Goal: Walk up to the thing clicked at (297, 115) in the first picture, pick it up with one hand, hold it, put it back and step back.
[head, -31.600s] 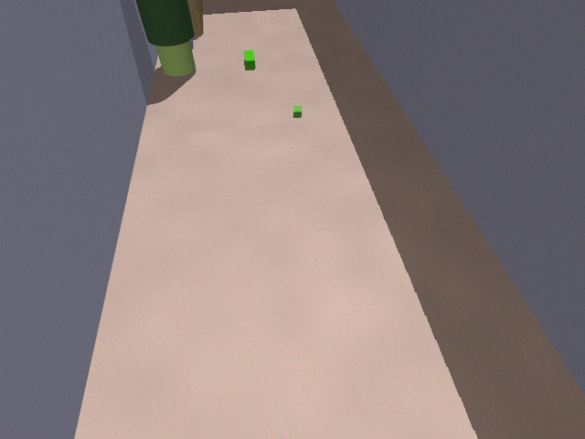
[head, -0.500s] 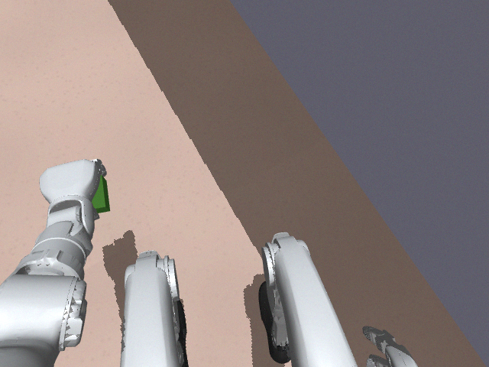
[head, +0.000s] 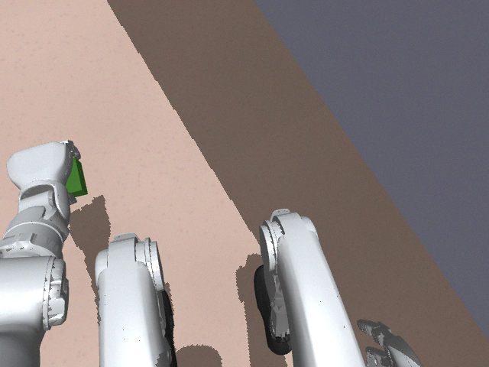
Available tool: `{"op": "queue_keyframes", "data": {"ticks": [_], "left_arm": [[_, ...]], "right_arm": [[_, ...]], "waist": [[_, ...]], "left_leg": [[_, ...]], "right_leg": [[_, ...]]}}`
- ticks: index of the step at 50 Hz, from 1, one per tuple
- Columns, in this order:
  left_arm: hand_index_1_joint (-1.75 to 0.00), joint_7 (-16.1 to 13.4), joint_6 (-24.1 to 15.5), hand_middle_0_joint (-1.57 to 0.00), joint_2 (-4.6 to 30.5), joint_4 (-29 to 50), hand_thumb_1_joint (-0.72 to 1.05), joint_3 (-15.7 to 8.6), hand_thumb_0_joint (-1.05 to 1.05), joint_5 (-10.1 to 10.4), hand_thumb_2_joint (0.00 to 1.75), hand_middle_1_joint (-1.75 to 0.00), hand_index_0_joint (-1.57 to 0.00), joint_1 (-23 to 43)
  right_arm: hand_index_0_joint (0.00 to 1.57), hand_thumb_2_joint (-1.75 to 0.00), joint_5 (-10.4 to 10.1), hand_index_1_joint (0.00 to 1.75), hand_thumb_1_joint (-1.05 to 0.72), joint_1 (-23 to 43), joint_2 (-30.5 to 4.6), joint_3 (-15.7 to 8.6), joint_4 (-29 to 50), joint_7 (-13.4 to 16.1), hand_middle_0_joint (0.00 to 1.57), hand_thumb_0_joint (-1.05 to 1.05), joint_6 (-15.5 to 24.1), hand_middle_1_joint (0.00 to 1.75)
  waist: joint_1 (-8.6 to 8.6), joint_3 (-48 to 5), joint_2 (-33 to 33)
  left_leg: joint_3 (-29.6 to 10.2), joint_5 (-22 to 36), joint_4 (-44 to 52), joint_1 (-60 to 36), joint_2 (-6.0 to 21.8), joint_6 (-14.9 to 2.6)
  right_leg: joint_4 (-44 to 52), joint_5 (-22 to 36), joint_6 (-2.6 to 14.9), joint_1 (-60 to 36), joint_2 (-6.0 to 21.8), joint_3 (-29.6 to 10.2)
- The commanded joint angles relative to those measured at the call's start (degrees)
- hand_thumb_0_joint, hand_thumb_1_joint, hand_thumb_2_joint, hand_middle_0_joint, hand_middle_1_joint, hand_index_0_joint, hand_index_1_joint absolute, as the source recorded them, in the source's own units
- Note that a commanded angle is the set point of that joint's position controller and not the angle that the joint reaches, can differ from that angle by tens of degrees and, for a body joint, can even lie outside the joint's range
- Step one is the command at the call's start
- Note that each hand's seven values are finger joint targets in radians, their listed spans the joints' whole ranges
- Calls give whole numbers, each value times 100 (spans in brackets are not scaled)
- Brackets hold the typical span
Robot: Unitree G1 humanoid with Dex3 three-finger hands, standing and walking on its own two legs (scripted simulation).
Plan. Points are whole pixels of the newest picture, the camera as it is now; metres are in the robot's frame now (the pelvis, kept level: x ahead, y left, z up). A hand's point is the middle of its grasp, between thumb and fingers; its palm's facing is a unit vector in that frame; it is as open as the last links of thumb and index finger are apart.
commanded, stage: crouch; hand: left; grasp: from above
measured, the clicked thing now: (67, 179) +0.44 +0.26 -0.21
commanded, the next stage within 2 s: lower in 0.32 s
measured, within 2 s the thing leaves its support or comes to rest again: rests again in 1.52 s
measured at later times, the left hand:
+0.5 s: hand (67, 184) +0.44 +0.27 -0.22, palm faces -0.42 -0.13 -0.90, open 9.0 cm
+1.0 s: hand (83, 188) +0.44 +0.26 -0.29, palm faces -0.42 -0.15 -0.90, open 9.1 cm
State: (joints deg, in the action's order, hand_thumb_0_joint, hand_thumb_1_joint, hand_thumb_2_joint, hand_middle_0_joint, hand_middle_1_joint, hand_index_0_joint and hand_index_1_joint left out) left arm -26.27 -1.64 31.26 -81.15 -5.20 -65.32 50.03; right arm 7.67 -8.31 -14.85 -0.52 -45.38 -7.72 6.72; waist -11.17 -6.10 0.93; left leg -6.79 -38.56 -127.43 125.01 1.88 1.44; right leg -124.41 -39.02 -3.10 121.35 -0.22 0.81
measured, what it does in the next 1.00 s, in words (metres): lowers itself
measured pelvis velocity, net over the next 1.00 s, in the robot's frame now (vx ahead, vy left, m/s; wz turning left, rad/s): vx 0.00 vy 0.00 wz -0.07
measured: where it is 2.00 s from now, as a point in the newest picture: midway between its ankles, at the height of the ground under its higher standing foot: (220, 336)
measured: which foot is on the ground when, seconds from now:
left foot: down 0.00-1.00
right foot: down 0.00-1.00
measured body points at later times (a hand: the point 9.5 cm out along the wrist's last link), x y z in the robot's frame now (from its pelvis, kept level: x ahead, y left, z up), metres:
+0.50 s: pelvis +0.00 +0.00 -0.05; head +0.23 +0.05 +0.33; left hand +0.45 +0.27 -0.17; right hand +0.04 -0.27 -0.17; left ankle +0.08 +0.13 -0.35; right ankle +0.09 -0.14 -0.35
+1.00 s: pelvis +0.00 +0.00 -0.08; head +0.25 +0.06 +0.29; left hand +0.46 +0.27 -0.24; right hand +0.03 -0.27 -0.18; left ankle +0.08 +0.13 -0.35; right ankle +0.09 -0.14 -0.35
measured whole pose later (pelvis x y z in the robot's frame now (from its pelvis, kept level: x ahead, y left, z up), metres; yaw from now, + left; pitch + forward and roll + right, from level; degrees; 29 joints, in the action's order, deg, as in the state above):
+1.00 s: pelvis +0.00 +0.00 -0.08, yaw -4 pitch +31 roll -9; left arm -36.5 -6.5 40.6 -96.4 -11.9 -69.7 55.0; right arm 13.3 -6.9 -16.5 4.6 -46.9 -14.5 10.4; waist -16.1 0.9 -1.8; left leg -11.5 -40.0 -143.5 135.7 1.0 2.3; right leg -138.0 -39.3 -4.0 130.8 -2.1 3.0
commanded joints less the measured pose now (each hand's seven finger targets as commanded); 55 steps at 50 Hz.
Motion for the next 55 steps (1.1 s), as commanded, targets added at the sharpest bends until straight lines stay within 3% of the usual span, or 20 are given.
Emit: {"op": "queue_keyframes", "data": {"ticks": [1,10,11,18,19,20,21,22,23,29,30,31,42,44,45,46,50,52,54,55], "left_arm": [[-45,-368,-151,-103,1554,852,61,-199,0,-99,53,-47,-104,2100],[-42,-622,-65,-99,1544,150,54,-254,0,-166,50,-42,-99,2188],[-44,-583,-53,-98,1413,90,54,-169,0,-145,53,-44,-98,2163],[-43,-518,-171,-101,1818,256,57,-364,0,-79,53,-43,-101,2408],[-43,-490,-129,-101,1563,-314,57,-216,0,-86,51,-42,-101,2019],[-42,-499,-203,-103,1722,172,59,-343,0,-94,52,-42,-103,2268],[-41,-486,-169,-103,1537,-218,57,-218,0,-137,53,-40,-102,2007],[-42,-484,-185,-103,1513,-271,54,-212,0,-120,55,-40,-101,2000],[-43,-495,-232,-102,1705,63,53,-303,0,-158,55,-41,-101,2226],[-43,-587,-393,-101,1871,-272,51,-462,0,-224,57,-41,-99,2080],[-43,-607,-405,-100,1585,-414,49,-296,0,-210,57,-40,-98,2053],[-45,-660,-454,-101,1801,-248,50,-392,0,-282,59,-43,-99,2222],[-40,-1201,-499,-104,2204,-327,54,-689,0,-389,58,-38,-101,2288],[-39,-1252,-485,-105,2131,-691,56,-657,0,-401,57,-36,-103,2156],[-41,-1233,-486,-105,2017,-851,56,-422,0,-489,58,-39,-103,2352],[-40,-1268,-541,-105,2219,-575,56,-665,0,-450,58,-38,-102,2378],[-41,-1378,-528,-105,2416,-992,57,-892,0,-337,57,-39,-103,1991],[-41,-1299,-513,-106,2182,-1244,59,-621,0,-384,55,-40,-104,1980],[-41,-1333,-560,-106,2513,-1131,58,-821,0,-375,56,-39,-104,1979],[-41,-1332,-570,-105,2454,-1198,58,-793,0,-351,55,-40,-104,1987]], "right_arm": [[20,-90,23,30,-90,-1124,-1268,-390,36,28,20,0,52,30],[20,-90,96,30,-90,-1045,-1370,-296,-8,-63,20,0,104,30],[20,-90,117,30,-90,-1098,-1332,-280,-2,-92,20,0,116,30],[20,-90,170,30,-90,-1270,-1412,-226,-128,-168,20,0,153,30],[20,-90,150,30,-90,-1148,-1398,-207,-99,-174,20,0,147,30],[20,-90,155,30,-90,-1241,-1417,-226,-121,-186,20,0,157,30],[20,-90,140,30,-90,-1148,-1400,-204,-128,-198,20,0,137,30],[20,-90,146,30,-91,-1143,-1406,-190,-85,-215,20,0,155,30],[20,-90,165,30,-90,-1206,-1454,-212,-110,-223,20,0,152,30],[20,-90,224,30,-91,-1253,-1536,-142,-49,-303,20,0,173,30],[20,-90,232,30,-91,-1226,-1504,-114,-85,-312,20,0,180,30],[20,-90,253,30,-91,-1215,-1546,-119,-71,-310,20,0,188,30],[20,-90,459,30,-90,-1049,-1627,-20,-142,-486,20,0,291,30],[20,-90,498,30,-90,-997,-1629,34,-135,-540,20,0,321,30],[20,-90,543,30,-90,-963,-1610,98,-137,-596,20,0,361,30],[20,-90,571,30,-90,-1056,-1692,52,-164,-606,20,0,384,30],[20,-90,625,30,-90,-995,-1736,148,-125,-691,20,0,453,30],[20,-90,670,30,-90,-1017,-1699,209,-164,-760,20,0,504,30],[20,-90,673,30,-90,-946,-1812,209,-83,-765,20,0,527,30],[20,-90,684,30,-90,-996,-1783,242,-76,-790,20,0,547,30]], "waist": [[-53,-4010,1148],[-102,-3602,1414],[-190,-3610,1316],[-221,-3632,1091],[-186,-3437,1037],[-241,-3476,1166],[-128,-3547,1223],[-206,-3379,1210],[-222,-3504,1225],[-304,-3291,1126],[-316,-3298,1095],[-420,-3387,1250],[-446,-3277,1731],[-513,-3077,1751],[-677,-2945,1683],[-658,-3042,1649],[-537,-3038,1507],[-650,-2867,1553],[-637,-2998,1477],[-638,-2941,1508]], "left_leg": [[605,861,1083,-2777,-103,-270],[558,418,937,-2456,-140,-244],[558,466,880,-2464,-142,-249],[631,753,480,-2046,-143,-320],[596,590,510,-1966,-144,-305],[591,675,491,-2036,-140,-292],[583,621,530,-2102,-145,-268],[562,604,494,-2029,-141,-275],[568,641,471,-2054,-154,-278],[546,801,235,-1854,-149,-283],[508,767,216,-1926,-142,-270],[485,875,199,-2013,-138,-252],[458,650,-8,-2005,-118,-232],[406,721,-79,-1980,-100,-215],[412,639,-204,-1845,-109,-229],[399,824,-203,-1898,-111,-235],[373,924,-307,-1687,-102,-236],[366,910,-381,-1729,-92,-237],[319,972,-425,-1679,-84,-254],[325,971,-444,-1582,-91,-263]], "right_leg": [[1150,1156,493,-1763,-170,594],[825,734,533,-1050,-163,695],[814,782,526,-1126,-163,700],[669,1092,471,-1357,-196,676],[639,911,493,-1189,-217,702],[592,997,491,-1150,-211,737],[564,935,516,-1168,-228,741],[518,934,507,-1082,-228,765],[513,972,503,-1096,-229,776],[342,1135,479,-1154,-242,841],[306,1103,484,-1004,-254,878],[241,1220,485,-1023,-277,918],[67,1058,434,-823,-304,995],[-58,1125,430,-712,-307,1067],[-72,1107,447,-654,-328,1053],[-48,1260,412,-767,-329,1091],[-84,1364,421,-1016,-363,1091],[-150,1372,417,-968,-369,1122],[-131,1461,408,-1119,-406,1133],[-116,1473,402,-1213,-397,1103]]}}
